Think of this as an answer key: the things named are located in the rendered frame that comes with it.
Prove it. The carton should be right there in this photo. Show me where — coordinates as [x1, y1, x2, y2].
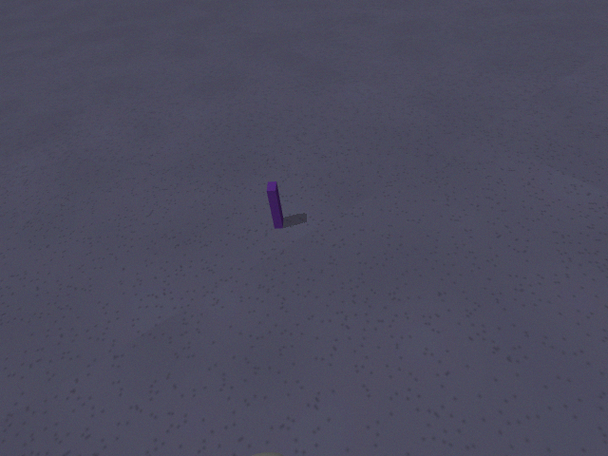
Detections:
[267, 181, 283, 229]

